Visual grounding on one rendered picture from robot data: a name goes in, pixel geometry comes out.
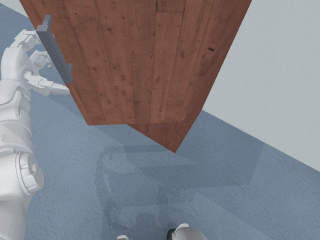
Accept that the cupboard door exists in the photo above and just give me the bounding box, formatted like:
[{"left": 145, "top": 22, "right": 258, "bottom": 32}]
[{"left": 19, "top": 0, "right": 220, "bottom": 126}]

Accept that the handle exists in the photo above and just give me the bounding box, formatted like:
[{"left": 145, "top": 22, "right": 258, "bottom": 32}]
[{"left": 36, "top": 15, "right": 73, "bottom": 84}]

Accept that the robot left forearm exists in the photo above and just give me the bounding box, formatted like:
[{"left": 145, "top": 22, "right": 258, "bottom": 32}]
[{"left": 0, "top": 79, "right": 34, "bottom": 156}]

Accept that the robot right shin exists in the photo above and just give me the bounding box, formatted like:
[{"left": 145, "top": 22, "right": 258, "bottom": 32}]
[{"left": 176, "top": 223, "right": 189, "bottom": 230}]

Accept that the left robot hand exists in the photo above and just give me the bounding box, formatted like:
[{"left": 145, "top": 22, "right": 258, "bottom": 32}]
[{"left": 0, "top": 29, "right": 70, "bottom": 96}]

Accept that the robot left upper arm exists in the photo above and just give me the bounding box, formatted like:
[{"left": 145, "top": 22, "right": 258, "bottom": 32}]
[{"left": 0, "top": 151, "right": 44, "bottom": 240}]

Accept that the right robot thigh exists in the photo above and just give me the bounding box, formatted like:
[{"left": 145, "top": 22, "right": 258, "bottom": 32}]
[{"left": 172, "top": 227, "right": 207, "bottom": 240}]

